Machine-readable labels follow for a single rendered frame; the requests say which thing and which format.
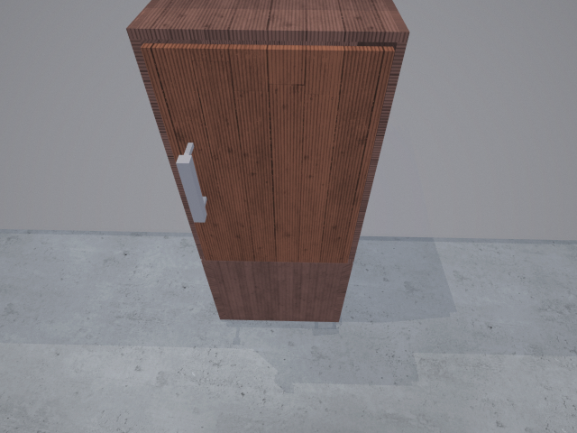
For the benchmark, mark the cupboard door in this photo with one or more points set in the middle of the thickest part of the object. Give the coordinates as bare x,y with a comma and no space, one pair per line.
283,137

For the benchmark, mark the handle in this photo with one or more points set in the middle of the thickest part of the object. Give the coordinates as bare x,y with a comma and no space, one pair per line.
188,176

